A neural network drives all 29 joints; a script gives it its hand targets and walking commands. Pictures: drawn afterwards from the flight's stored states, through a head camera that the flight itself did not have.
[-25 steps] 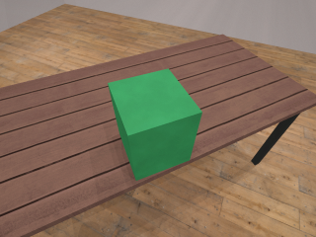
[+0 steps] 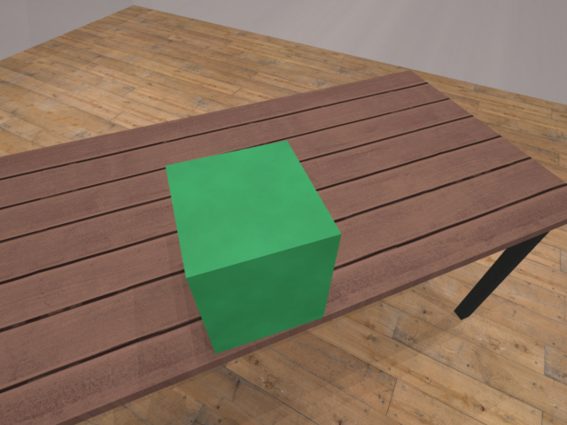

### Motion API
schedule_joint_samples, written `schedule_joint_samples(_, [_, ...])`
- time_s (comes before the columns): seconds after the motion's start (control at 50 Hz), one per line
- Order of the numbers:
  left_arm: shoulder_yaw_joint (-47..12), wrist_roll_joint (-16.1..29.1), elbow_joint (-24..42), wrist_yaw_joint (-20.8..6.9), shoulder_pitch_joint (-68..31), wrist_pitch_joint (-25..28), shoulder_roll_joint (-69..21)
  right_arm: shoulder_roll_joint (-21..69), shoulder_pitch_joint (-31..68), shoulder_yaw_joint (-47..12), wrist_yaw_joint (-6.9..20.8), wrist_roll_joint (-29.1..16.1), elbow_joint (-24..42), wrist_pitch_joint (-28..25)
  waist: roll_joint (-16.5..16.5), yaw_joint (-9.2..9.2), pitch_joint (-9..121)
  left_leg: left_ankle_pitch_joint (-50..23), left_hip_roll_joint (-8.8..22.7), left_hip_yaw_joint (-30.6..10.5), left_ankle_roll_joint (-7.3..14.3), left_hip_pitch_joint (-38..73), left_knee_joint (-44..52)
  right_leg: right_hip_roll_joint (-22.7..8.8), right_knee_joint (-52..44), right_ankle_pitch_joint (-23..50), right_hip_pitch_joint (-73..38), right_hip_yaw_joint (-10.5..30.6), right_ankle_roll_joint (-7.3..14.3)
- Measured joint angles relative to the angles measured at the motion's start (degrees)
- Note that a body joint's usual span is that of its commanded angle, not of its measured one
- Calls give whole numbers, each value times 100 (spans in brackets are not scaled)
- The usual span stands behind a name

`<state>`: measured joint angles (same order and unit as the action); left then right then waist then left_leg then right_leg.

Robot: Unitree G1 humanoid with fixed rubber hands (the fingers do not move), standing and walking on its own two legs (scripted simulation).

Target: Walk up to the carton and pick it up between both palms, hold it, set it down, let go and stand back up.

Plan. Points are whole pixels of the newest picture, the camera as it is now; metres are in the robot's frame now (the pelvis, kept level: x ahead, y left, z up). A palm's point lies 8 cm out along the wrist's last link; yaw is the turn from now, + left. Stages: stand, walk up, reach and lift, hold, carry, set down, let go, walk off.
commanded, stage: walk up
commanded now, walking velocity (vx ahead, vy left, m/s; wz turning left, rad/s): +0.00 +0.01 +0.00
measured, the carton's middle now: (250, 247) +0.40 +0.05 -0.01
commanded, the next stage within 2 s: none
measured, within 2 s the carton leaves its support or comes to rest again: neither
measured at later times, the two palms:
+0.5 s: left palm out of the picture -0.01 +0.24 -0.14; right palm out of the picture -0.02 -0.17 -0.14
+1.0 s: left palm out of the picture -0.04 +0.23 -0.14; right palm out of the picture -0.04 -0.16 -0.14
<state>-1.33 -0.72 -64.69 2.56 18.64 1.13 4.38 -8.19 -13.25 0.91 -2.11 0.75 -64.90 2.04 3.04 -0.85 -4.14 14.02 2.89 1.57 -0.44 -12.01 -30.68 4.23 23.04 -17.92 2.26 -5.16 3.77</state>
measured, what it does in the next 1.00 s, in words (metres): stands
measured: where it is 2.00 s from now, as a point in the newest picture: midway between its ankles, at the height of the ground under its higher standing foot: outside the picture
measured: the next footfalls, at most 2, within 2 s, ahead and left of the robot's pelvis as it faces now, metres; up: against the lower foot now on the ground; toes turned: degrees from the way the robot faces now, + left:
none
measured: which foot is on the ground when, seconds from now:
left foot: down 0.00-1.00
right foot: down 0.00-1.00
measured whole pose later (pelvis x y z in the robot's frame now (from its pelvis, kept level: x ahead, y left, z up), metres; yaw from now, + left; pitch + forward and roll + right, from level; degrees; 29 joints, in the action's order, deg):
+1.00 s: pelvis +0.00 +0.04 +0.01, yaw -1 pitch -2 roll +0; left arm -1.2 -0.6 -68.6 2.6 17.9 0.6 5.8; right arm -6.3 -16.3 -0.3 -2.4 0.3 -67.7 -0.6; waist -0.1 -0.2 -4.1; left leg 11.4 -1.9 4.4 3.4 -9.3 -22.7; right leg -0.7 21.0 -16.1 2.7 -3.0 0.0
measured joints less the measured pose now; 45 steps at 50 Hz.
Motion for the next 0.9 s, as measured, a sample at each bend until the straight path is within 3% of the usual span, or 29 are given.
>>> schedule_joint_samples(0.06, [11,20,-39,-5,-56,-16,91,83,-12,-45,-25,-4,-122,-63,-257,79,4,77,-130,99,53,233,265,-137,-63,-24,-118,74,-60])
schedule_joint_samples(0.16, [19,20,-59,-6,-147,1,161,110,-43,-98,-35,-51,-230,-175,-368,102,-20,-27,-207,180,118,344,569,-208,-344,117,-198,147,-118])
schedule_joint_samples(0.44, [83,10,-289,15,-198,-42,301,192,-233,-92,-38,-53,-366,-263,-287,32,-37,-96,-368,275,269,404,771,-374,-389,129,-174,221,-271])
schedule_joint_samples(0.9, [23,15,-379,7,-109,-53,141,178,-274,-111,-39,-45,-295,-268,-324,78,0,-231,-467,288,370,316,801,-480,-221,161,-4,218,-361])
